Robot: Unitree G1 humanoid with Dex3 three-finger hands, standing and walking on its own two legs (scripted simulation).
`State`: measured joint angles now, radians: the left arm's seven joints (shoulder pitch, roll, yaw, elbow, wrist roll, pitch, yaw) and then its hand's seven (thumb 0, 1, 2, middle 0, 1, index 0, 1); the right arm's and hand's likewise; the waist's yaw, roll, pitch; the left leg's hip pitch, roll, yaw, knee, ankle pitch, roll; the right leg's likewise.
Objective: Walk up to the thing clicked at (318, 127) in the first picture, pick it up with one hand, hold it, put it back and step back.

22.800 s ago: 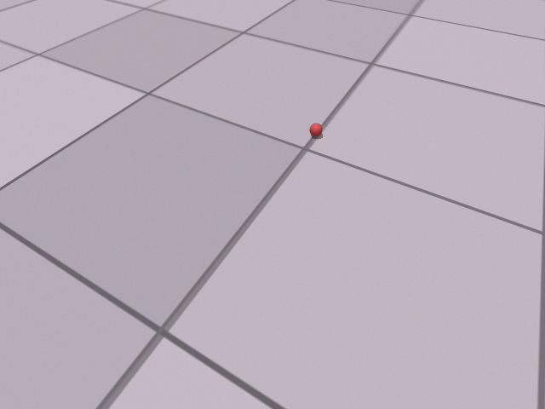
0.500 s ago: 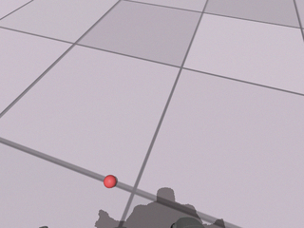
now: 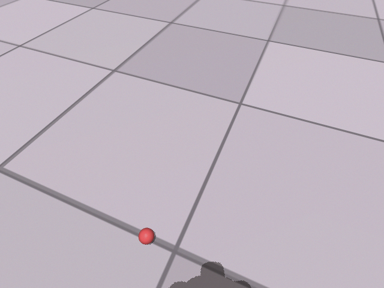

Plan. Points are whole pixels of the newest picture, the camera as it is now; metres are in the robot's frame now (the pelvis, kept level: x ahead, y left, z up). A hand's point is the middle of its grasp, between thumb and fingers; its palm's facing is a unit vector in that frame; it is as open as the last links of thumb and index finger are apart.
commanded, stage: walk up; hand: left
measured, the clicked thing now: (146, 236) +0.49 +0.23 -0.72
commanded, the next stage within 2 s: stand in 0.12 s
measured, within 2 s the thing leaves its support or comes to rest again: neither
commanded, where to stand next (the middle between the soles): +0.10 +0.00 m, yaw -1 degrees
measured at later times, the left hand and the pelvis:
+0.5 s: hand out of the picture +0.14 +0.19 -0.13, palm faces -0.03 -0.94 -0.34, open 7.4 cm; pelvis +0.04 -0.05 +0.01, yaw -1 degrees
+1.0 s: hand out of the picture +0.13 +0.23 -0.13, palm faces -0.06 -0.94 -0.33, open 7.4 cm; pelvis +0.04 -0.02 +0.03, yaw -3 degrees
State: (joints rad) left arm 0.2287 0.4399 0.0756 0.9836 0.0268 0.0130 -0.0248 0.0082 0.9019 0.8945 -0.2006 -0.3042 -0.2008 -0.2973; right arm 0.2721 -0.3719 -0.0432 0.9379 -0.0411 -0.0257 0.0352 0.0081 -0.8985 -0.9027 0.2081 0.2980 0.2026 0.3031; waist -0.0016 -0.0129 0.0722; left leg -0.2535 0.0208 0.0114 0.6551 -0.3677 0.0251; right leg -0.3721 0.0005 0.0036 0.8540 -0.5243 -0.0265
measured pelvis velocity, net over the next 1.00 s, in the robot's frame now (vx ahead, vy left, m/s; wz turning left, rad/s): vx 0.04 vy -0.02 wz -0.06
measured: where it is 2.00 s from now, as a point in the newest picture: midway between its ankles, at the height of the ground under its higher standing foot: outside the picture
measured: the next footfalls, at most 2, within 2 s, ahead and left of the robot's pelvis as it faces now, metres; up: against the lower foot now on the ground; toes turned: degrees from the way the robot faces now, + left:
right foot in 0.10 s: +0.06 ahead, -0.13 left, +0.00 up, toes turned -3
left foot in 0.46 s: +0.11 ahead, +0.09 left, +0.00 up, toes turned -5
